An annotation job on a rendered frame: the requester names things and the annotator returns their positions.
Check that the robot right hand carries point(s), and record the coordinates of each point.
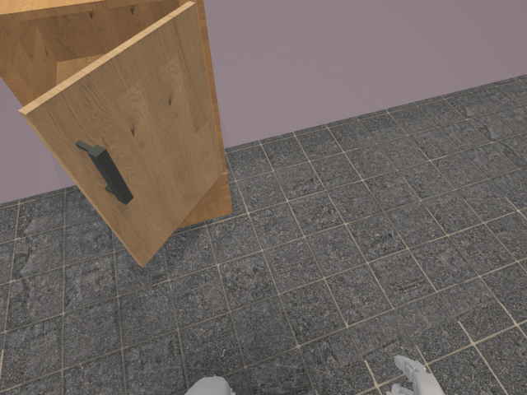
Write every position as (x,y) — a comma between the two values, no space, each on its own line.
(423,382)

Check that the handle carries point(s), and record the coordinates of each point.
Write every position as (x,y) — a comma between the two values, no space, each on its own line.
(108,170)

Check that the left robot thigh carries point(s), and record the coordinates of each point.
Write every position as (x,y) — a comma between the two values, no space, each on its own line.
(210,386)

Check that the cupboard door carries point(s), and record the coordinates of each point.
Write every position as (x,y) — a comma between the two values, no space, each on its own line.
(147,102)

